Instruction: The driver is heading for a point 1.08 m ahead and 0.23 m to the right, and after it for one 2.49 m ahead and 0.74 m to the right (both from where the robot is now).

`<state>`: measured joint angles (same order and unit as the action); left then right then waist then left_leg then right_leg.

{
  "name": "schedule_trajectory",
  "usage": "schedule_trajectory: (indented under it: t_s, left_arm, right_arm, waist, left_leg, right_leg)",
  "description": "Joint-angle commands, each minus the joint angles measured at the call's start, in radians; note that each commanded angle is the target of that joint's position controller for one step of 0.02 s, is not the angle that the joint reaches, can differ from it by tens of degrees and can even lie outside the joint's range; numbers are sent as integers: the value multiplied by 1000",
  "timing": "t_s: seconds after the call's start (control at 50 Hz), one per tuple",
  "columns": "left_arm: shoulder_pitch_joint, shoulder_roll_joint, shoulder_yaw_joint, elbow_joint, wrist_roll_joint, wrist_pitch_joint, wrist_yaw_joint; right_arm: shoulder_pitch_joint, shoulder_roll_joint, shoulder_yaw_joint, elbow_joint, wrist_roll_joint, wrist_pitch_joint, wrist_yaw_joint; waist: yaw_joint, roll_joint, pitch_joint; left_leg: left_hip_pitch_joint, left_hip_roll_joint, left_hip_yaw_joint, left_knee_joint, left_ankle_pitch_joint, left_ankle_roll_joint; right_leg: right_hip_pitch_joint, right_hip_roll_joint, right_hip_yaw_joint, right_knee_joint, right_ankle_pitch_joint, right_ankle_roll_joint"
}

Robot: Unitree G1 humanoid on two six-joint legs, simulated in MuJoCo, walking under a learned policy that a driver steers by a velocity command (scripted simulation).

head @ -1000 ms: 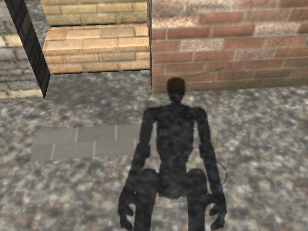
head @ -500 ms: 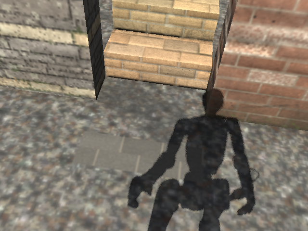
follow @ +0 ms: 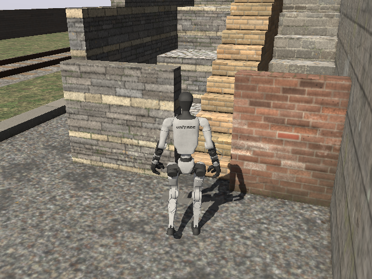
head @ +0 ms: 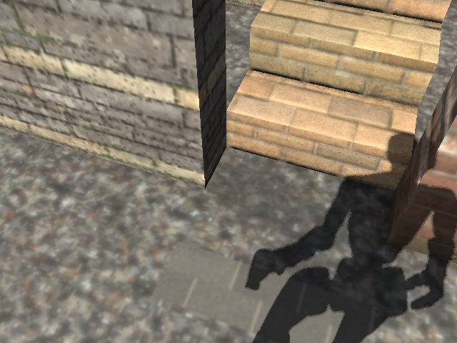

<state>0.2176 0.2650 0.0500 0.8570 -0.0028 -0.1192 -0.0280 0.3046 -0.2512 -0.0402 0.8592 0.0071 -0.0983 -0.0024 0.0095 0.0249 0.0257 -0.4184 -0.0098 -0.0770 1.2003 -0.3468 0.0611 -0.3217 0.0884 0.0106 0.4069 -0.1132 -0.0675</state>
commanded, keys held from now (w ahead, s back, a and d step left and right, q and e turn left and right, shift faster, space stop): w+e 0.04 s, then e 0.74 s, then q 0.22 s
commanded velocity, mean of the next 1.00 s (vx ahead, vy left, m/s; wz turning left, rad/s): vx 0.14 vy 0.00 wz -0.39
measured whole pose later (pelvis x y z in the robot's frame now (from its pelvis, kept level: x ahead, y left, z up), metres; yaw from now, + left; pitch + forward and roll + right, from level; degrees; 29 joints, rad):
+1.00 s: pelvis +0.20 -0.01 +0.00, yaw -28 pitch +1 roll +1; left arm 0.13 0.23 0.02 0.65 0.03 0.00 0.01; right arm 0.17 -0.30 -0.04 0.79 0.00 0.02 -0.01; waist -0.02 0.05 0.01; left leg -0.43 0.04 -0.01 0.82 -0.35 -0.06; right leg -0.26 0.03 0.00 0.47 -0.22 -0.05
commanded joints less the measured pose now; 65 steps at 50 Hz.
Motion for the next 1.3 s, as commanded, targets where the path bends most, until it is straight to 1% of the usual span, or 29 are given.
schedule_trajectory:
  t_s: [0.02, 0.14, 0.2, 0.26, 0.28, 0.3, 0.32, 0.34, 0.38, 0.44, 0.54, 0.64, 0.7, 0.72, 0.74, 0.76, 0.78, 0.82, 0.86, 0.9, 0.94, 0.98, 1.06, 1.12, 1.14, 1.16, 1.2, 1.24, 1.3]
  left_arm:
    - [-2, 87, 9, -56, -3, -4, 3]
    - [107, 178, 34, -32, -17, 23, 41]
    - [153, 165, 31, -23, -27, 52, 55]
    - [99, 155, 32, -56, -28, 74, 74]
    - [95, 123, 25, -72, -22, 76, 74]
    - [110, 64, 8, -101, -2, 73, 72]
    - [332, 15, -5, -81, 0, 67, 66]
    - [382, 102, 5, -75, -20, 77, 63]
    - [201, 179, 37, -95, -20, 123, 78]
    - [168, 125, 37, -131, -12, 166, 87]
    - [58, 72, 11, -220, 2, 157, 71]
    - [-3, 115, 16, -274, -1, 160, 35]
    - [33, 135, 33, -275, -9, 156, 20]
    - [59, 161, 46, -273, -6, 154, 25]
    - [88, 253, 73, -276, 0, 155, 44]
    - [71, 353, 90, -310, 25, 152, 53]
    - [85, 298, 84, -311, 38, 130, 50]
    - [-46, 212, 58, -326, 18, 106, 36]
    - [-95, 122, 23, -314, -3, 112, 37]
    - [-100, 75, 1, -292, 18, 110, 36]
    - [-99, 75, -4, -274, 31, 106, 40]
    - [-81, 125, 9, -253, 35, 110, 43]
    - [-78, 201, 38, -226, 13, 123, 59]
    - [-69, 189, 46, -208, -4, 131, 75]
    - [-56, 175, 46, -208, 3, 127, 81]
    - [-57, 142, 40, -231, 28, 118, 82]
    - [-200, 107, 32, -269, 31, 110, 79]
    - [-173, 112, 39, -260, -4, 115, 63]
    - [-163, 94, 29, -258, 16, 103, 44]
  right_arm:
    - [13, -66, -17, -90, -17, -23, -5]
    - [-193, -43, 8, -167, -20, -16, -15]
    - [-251, -72, 0, -197, -8, -6, -14]
    - [-198, -118, -20, -194, -17, -13, -15]
    - [-152, -145, -29, -187, -26, -18, -20]
    - [-55, -206, -40, -187, -44, -15, -31]
    - [-58, -205, -33, -208, -57, 7, -29]
    - [-59, -187, -43, -202, -24, 25, -19]
    - [-168, -99, -16, -236, -22, 40, -23]
    - [-250, -123, -20, -220, -45, 47, -18]
    - [-236, -162, -34, -194, -24, 53, -42]
    - [-236, -216, -51, -178, -9, 68, -40]
    - [-209, -210, -52, -148, 17, 78, -40]
    - [-169, -182, -45, -127, 15, 79, -39]
    - [-174, -130, -28, -148, -27, 78, -28]
    - [-256, -109, -16, -225, -50, 71, -32]
    - [-315, -160, -36, -228, -38, 69, -33]
    - [-205, -175, -46, -170, -3, 91, -21]
    - [-143, -158, -45, -133, -7, 101, -20]
    - [-121, -123, -33, -123, 1, 105, -10]
    - [-184, -83, -8, -140, -7, 104, -4]
    - [-207, -109, -8, -155, -7, 110, -4]
    - [-192, -161, -19, -181, -3, 114, -12]
    - [-158, -158, -17, -183, -9, 104, -16]
    - [-158, -189, -23, -193, -14, 104, -22]
    - [-146, -257, -41, -200, -12, 107, -31]
    - [-54, -256, -51, -201, -22, 106, -31]
    - [-62, -243, -57, -204, -14, 80, -40]
    - [-125, -223, -59, -229, 18, 94, -52]
  waist:
    - [-39, -65, -44]
    - [12, -92, -36]
    - [20, -122, -61]
    - [-37, -129, -86]
    - [-54, -96, -117]
    - [-72, 43, -227]
    - [20, 260, -336]
    - [20, 278, -382]
    - [-10, 74, -206]
    - [28, 118, -84]
    - [-4, 92, -132]
    - [-18, 117, -131]
    - [5, 117, -131]
    - [12, 75, -131]
    - [7, -125, -125]
    - [20, -344, -98]
    - [72, -231, -149]
    - [-9, -131, -158]
    - [-36, -140, -175]
    - [-46, -143, -168]
    - [-18, -146, -130]
    - [9, -177, -109]
    - [19, -178, -61]
    - [-2, -130, -78]
    - [7, -74, -99]
    - [38, 96, -120]
    - [-78, 226, -97]
    - [-59, 119, -104]
    - [-35, 72, -110]
  left_leg:
    - [-179, 106, -25, -95, 48, -17]
    - [-34, 7, 41, -532, 317, -104]
    - [22, -32, 7, -641, 368, -110]
    - [139, -18, -19, -774, 397, -78]
    - [239, 44, -32, -822, 473, -48]
    - [460, 249, -181, -769, 782, 26]
    - [642, 461, -409, -698, 1082, 173]
    - [611, 512, -537, -766, 788, 230]
    - [415, 367, -329, -839, 437, 162]
    - [140, 253, -102, -936, 368, 154]
    - [218, 301, -22, -939, 462, 205]
    - [240, 333, 28, -928, 368, 188]
    - [240, 296, 87, -822, 271, 112]
    - [182, 260, 126, -745, 186, 54]
    - [-4, 163, 232, -513, 28, -49]
    - [-279, 17, 203, -303, -290, -120]
    - [-292, 20, 45, -118, -313, -120]
    - [-264, 54, 22, -63, -142, -104]
    - [-173, 61, 50, -50, -32, -120]
    - [-80, 67, 55, -136, 27, -131]
    - [-4, 75, 48, -347, 31, -127]
    - [41, 60, 66, -440, -11, -122]
    - [17, 37, 90, -533, -50, -110]
    - [91, 31, 98, -719, 164, -67]
    - [152, 72, 35, -729, 381, -36]
    - [214, 172, -113, -718, 602, 40]
    - [317, 342, -396, -857, 642, 252]
    - [364, 329, -367, -852, 578, 245]
    - [332, 230, -297, -892, 188, 162]
  right_leg:
    - [137, -257, 374, -241, 30, -205]
    - [13, -190, 212, -174, 370, -159]
    - [56, -191, 267, -94, 296, -113]
    - [86, -167, 338, 44, 190, -51]
    - [53, -117, 318, 149, 114, -15]
    - [-83, -44, 236, 405, -171, 31]
    - [-259, 47, 172, 628, -664, 63]
    - [-327, -39, 139, 777, -598, 83]
    - [-373, -100, 92, 860, -428, 131]
    - [-243, -127, 37, 815, -312, 151]
    - [-186, -147, 3, 539, -263, 148]
    - [-75, -138, -41, 335, -221, 105]
    - [42, -97, -76, 111, -125, 41]
    - [127, -100, -41, 34, -62, 6]
    - [259, -274, 197, -40, 181, -60]
    - [289, -488, 537, -84, 338, -257]
    - [269, -481, 523, -100, 343, -306]
    - [238, -367, 287, -55, 338, -196]
    - [186, -306, 178, -41, 376, -143]
    - [139, -277, 109, -51, 351, -139]
    - [123, -280, 94, -56, 272, -139]
    - [130, -310, 124, -56, 210, -159]
    - [176, -369, 198, -22, 221, -175]
    - [202, -338, 154, 45, 233, -104]
    - [168, -289, 108, 102, 131, -53]
    - [73, -176, -8, 224, -5, 19]
    - [-200, -24, -38, 511, -454, 107]
    - [-305, -61, 68, 729, -510, 112]
    - [-259, -78, 35, 509, -365, 123]
Keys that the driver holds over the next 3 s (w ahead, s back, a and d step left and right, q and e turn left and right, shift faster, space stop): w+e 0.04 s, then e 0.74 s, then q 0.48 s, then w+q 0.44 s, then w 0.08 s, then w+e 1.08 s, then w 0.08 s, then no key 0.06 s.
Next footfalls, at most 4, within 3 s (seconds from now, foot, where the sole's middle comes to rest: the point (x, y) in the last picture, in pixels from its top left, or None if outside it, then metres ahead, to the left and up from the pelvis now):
0.30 left None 0.33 0.12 -0.77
0.74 right None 0.20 -0.11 -0.77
1.14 left None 0.28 0.10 -0.77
1.46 right None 0.22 -0.14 -0.77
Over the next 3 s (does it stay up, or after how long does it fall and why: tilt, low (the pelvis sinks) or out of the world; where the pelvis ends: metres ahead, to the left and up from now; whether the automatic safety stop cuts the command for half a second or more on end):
stays up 0.84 -0.13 0.00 its command is cut before an obstacle after 2.1 s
